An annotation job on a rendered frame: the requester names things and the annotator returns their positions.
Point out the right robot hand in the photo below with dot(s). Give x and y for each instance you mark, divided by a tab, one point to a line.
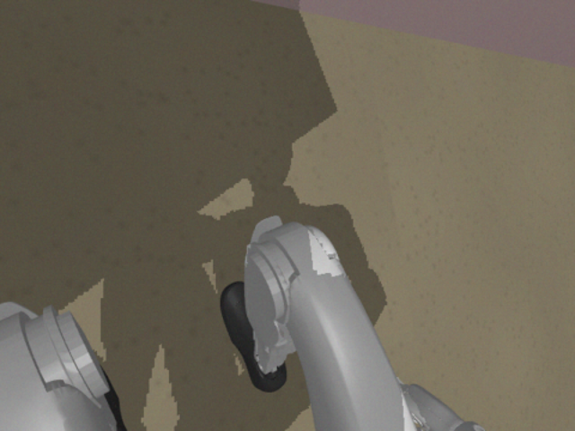
428	411

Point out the right robot foot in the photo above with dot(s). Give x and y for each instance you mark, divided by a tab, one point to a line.
240	331

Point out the left robot foot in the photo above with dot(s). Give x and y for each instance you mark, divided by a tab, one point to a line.
113	401

